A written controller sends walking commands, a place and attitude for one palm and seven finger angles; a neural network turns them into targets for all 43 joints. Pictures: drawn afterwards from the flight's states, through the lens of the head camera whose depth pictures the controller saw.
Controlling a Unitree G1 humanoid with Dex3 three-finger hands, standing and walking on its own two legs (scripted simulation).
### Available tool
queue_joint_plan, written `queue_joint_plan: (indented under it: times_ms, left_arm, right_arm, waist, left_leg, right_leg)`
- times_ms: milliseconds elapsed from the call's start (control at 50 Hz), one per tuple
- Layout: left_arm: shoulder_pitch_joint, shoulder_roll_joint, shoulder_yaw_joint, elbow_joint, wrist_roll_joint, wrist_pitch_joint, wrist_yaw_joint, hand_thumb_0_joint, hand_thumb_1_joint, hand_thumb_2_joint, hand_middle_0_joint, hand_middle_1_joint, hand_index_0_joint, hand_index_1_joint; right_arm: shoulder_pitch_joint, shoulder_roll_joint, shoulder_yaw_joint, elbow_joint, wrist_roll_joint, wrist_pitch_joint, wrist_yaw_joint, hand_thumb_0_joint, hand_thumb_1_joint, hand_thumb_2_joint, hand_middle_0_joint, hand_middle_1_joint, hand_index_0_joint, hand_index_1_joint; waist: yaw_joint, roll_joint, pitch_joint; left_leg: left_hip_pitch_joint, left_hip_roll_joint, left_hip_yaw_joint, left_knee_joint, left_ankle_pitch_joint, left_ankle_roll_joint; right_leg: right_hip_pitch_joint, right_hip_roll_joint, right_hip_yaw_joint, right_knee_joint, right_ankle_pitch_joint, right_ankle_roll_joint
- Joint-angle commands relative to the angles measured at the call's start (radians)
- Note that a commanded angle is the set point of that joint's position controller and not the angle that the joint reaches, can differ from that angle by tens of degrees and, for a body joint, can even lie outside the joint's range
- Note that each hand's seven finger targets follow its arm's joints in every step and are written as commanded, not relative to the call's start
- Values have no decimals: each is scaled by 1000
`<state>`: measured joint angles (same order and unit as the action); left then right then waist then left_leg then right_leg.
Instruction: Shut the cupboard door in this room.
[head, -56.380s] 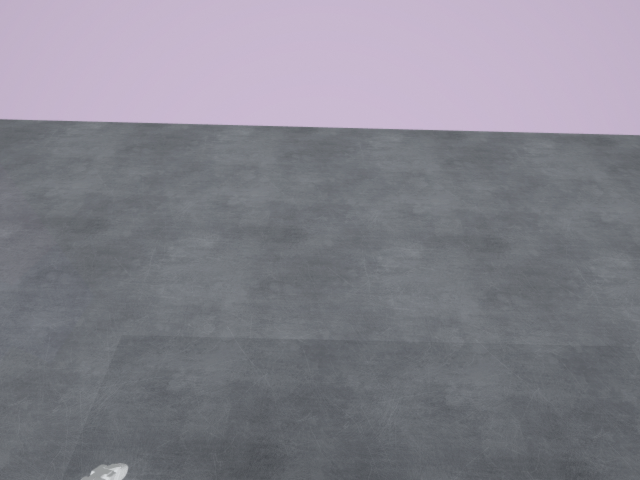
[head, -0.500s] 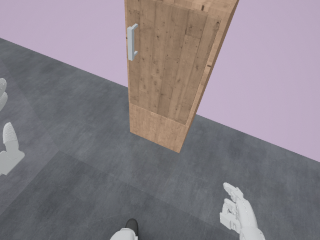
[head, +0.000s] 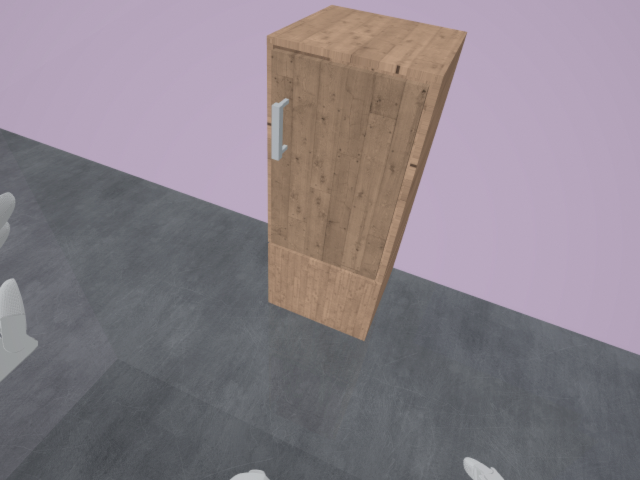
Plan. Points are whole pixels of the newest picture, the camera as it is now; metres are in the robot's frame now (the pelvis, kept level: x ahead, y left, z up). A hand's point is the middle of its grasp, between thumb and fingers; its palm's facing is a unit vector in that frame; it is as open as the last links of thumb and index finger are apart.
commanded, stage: stop stepping back and stand still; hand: left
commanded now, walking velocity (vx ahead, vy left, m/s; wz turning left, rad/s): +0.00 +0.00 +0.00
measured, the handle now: (280, 129) +0.89 +0.12 +0.02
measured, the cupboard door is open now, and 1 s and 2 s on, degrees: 0 0 0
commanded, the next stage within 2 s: let the arm hang, fingers relaxed in 0.44 s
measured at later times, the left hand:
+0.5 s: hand out of the picture +0.15 +0.30 +0.18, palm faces +0.48 -0.77 -0.42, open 7.4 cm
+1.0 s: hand out of the picture -0.07 +0.21 -0.16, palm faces +0.05 -0.98 -0.19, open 7.1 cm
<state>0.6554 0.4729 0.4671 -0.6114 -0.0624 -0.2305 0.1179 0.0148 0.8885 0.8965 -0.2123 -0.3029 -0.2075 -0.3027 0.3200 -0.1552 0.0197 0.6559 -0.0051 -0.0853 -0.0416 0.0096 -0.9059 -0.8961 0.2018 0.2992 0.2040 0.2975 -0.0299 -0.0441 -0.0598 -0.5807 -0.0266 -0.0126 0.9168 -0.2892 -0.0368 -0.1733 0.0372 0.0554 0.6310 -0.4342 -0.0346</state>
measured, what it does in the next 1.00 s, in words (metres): steps on the spot: left foot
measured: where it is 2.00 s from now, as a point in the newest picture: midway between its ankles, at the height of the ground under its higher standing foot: outside the picture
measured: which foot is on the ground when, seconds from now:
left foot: up 0.00-0.06, down 0.08-1.00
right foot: down 0.00-1.00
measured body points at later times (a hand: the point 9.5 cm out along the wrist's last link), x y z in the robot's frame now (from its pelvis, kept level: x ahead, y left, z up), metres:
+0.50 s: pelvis -0.03 +0.02 +0.01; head -0.06 +0.03 +0.46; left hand +0.12 +0.34 +0.20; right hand +0.13 -0.21 -0.07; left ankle +0.06 +0.13 -0.72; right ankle -0.06 -0.10 -0.72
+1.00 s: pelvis -0.03 +0.02 +0.01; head -0.01 +0.04 +0.46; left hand -0.07 +0.26 -0.15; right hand -0.05 -0.22 -0.13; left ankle +0.06 +0.13 -0.72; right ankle -0.06 -0.10 -0.72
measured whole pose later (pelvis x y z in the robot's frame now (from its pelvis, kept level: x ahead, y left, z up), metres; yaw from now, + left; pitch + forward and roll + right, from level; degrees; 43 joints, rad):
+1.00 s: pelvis -0.03 +0.02 +0.01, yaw +2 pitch -1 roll -1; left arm 0.35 0.21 0.02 1.06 0.01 0.03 0.01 0.00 0.97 0.90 -0.21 -0.30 -0.20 -0.30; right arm 0.34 -0.19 0.01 1.06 -0.02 0.04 -0.02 0.00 -0.91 -0.90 0.20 0.30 0.20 0.30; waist 0.00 -0.02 0.05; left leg -0.34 -0.01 -0.01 0.46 -0.11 0.02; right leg -0.16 0.02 0.00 0.48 -0.31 0.00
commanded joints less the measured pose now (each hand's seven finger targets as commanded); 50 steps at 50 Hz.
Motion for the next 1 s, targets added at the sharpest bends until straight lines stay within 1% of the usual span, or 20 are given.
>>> queue_joint_plan:
  times_ms: [0, 40, 80, 120, 160, 240, 300, 340, 380, 500, 520, 540, 560, 620, 680, 720, 760, 800, 840, 980]
  left_arm:
    - [-288, 122, 85, 4, 21, -42, 73, 0, 900, 900, -200, -300, -200, -300]
    - [-324, 89, 29, 73, 30, -33, 74, 0, 900, 900, -200, -300, -200, -300]
    - [-308, 104, 33, 108, 26, -22, 67, 0, 900, 900, -200, -300, -200, -300]
    - [-339, 79, 0, 11, 18, -23, 54, 0, 900, 900, -200, -300, -200, -300]
    - [-328, 60, -16, -71, 28, -24, 56, 0, 900, 900, -200, -300, -200, -300]
    - [-204, 105, 44, -152, 34, -19, 63, 0, 900, 900, -200, -300, -200, -300]
    - [-92, 165, 137, -95, 13, -9, 69, 0, 900, 900, -200, -300, -200, -300]
    - [-107, 121, 102, -52, 3, -4, 66, 0, 900, 900, -200, -300, -200, -300]
    - [-142, 104, 79, -15, 2, -6, 69, 0, 900, 900, -200, -300, -200, -300]
    - [-282, 89, 16, 10, 26, -14, 62, 0, 900, 900, -200, -300, -200, -300]
    - [-237, -77, -345, 762, 103, 147, -96, 0, 900, 900, -200, -300, -200, -300]
    - [-224, -78, -329, 789, 87, 223, -118, 0, 900, 900, -200, -300, -200, -300]
    - [-253, -95, -344, 810, 87, 235, -124, 0, 900, 900, -200, -300, -200, -300]
    - [-319, -52, -364, 961, 92, 228, -127, 0, 900, 900, -200, -300, -200, -300]
    - [-429, -31, -391, 1135, 92, 235, -113, 0, 900, 900, -200, -300, -200, -300]
    - [-482, -54, -413, 1229, 89, 246, -102, 0, 900, 900, -200, -300, -200, -300]
    - [-455, -83, -428, 1329, 83, 246, -102, 0, 900, 900, -200, -300, -200, -300]
    - [-359, -92, -425, 1434, 78, 255, -102, 0, 900, 900, -200, -300, -200, -300]
    - [-285, -138, -411, 1524, 78, 253, -104, 0, 900, 900, -200, -300, -200, -300]
    - [-254, -160, -433, 1671, 74, 225, -103, 0, 900, 900, -200, -300, -200, -300]
  right_arm:
    - [-130, -163, -55, -109, 5, -79, -52, 0, -900, -900, 200, 300, 200, 300]
    - [-133, -189, -63, -117, 14, -104, -67, 0, -900, -900, 200, 300, 200, 300]
    - [-129, -182, -57, -126, 19, -110, -69, 0, -900, -900, 200, 300, 200, 300]
    - [-166, -171, -46, -129, 11, -111, -64, 0, -900, -900, 200, 300, 200, 300]
    - [-189, -172, -44, -146, 12, -114, -55, 0, -900, -900, 200, 300, 200, 300]
    - [-195, -151, -36, -180, 0, -105, -40, 0, -900, -900, 200, 300, 200, 300]
    - [-184, -148, -47, -185, -3, -74, -35, 0, -900, -900, 200, 300, 200, 300]
    - [-184, -140, -43, -177, 0, -50, -35, 0, -900, -900, 200, 300, 200, 300]
    - [-178, -148, -42, -170, 5, -46, -41, 0, -900, -900, 200, 300, 200, 300]
    - [-201, -174, -40, -171, 16, -73, -63, 0, -900, -900, 200, 300, 200, 300]
    - [-247, -390, -90, 54, -3, -98, 35, 0, -900, -900, 200, 300, 200, 300]
    - [-191, -328, -86, 49, 9, -29, 36, 0, -900, -900, 200, 300, 200, 300]
    - [-177, -313, -80, 50, 0, -10, 35, 0, -900, -900, 200, 300, 200, 300]
    - [-171, -321, -67, 60, -13, 26, 35, 0, -900, -900, 200, 300, 200, 300]
    - [-132, -267, -62, 116, -20, 73, 37, 0, -900, -900, 200, 300, 200, 300]
    - [-82, -226, -55, 157, -27, 93, 34, 0, -900, -900, 200, 300, 200, 300]
    - [-53, -211, -44, 196, -26, 89, 34, 0, -900, -900, 200, 300, 200, 300]
    - [-76, -244, -42, 229, -25, 84, 27, 0, -900, -900, 200, 300, 200, 300]
    - [-84, -229, -50, 259, -26, 83, 15, 0, -900, -900, 200, 300, 200, 300]
    - [-8, -172, -56, 360, -9, 89, 8, 0, -900, -900, 200, 300, 200, 300]
  waist:
    - [-12, 86, 88]
    - [15, 205, 47]
    - [15, 168, -5]
    - [12, 196, -24]
    - [18, 169, -28]
    - [25, 266, -48]
    - [20, 79, -50]
    - [9, 49, -4]
    - [6, 82, -1]
    - [17, 196, 61]
    - [7, 199, 151]
    - [27, 141, 62]
    - [31, 87, 29]
    - [31, -94, 13]
    - [-4, -188, 60]
    - [-25, -81, 88]
    - [-22, 87, 82]
    - [30, 257, 98]
    - [59, 315, 64]
    - [24, 84, 68]
  left_leg:
    - [314, 65, 10, -348, 50, 30]
    - [423, 161, -104, -487, 164, 68]
    - [409, 208, -194, -556, 167, 87]
    - [331, 245, -275, -697, -99, 92]
    - [269, 230, -239, -743, -327, 99]
    - [203, 140, -91, -686, -274, 52]
    - [271, 70, -18, -497, -108, 27]
    - [325, 66, -10, -403, 3, 27]
    - [370, 84, -24, -419, 64, 34]
    - [285, 151, -137, -669, -212, 59]
    - [160, 172, -174, -492, 141, 86]
    - [226, 168, -101, -467, 230, 82]
    - [217, 174, -114, -450, 174, 88]
    - [230, 142, -146, -432, 90, 95]
    - [335, 40, -48, -250, 35, 53]
    - [363, 44, -23, -237, 65, 42]
    - [381, 97, -96, -378, 168, 51]
    - [251, 164, -241, -589, 16, 90]
    - [217, 171, -248, -668, -120, 104]
    - [369, 108, -109, -570, 34, 68]
  right_leg:
    - [-222, -173, 77, -206, 92, -54]
    - [-215, -69, 31, -106, 189, 23]
    - [-155, -21, -35, -69, 205, 54]
    - [-89, -15, -42, -4, 83, 65]
    - [-38, -11, -47, -48, 77, 57]
    - [58, -19, -63, -194, 93, 19]
    - [-55, -95, 60, -328, -2, -32]
    - [-165, -148, 124, -370, 25, -51]
    - [-181, -127, 92, -332, 116, -30]
    - [-108, -25, -31, -240, 59, 33]
    - [-158, -81, -51, -87, 214, 13]
    - [-123, -92, -17, -107, 181, 9]
    - [-136, -85, -23, -98, 98, -3]
    - [-143, -102, 22, -158, 41, -30]
    - [-297, -215, 130, -306, -15, -107]
    - [-316, -219, 115, -287, 23, -116]
    - [-271, -147, 63, -193, 49, -66]
    - [-115, -65, -1, -113, 40, -10]
    - [-23, -61, -21, -117, 71, -9]
    - [-71, -115, 42, -308, 116, -33]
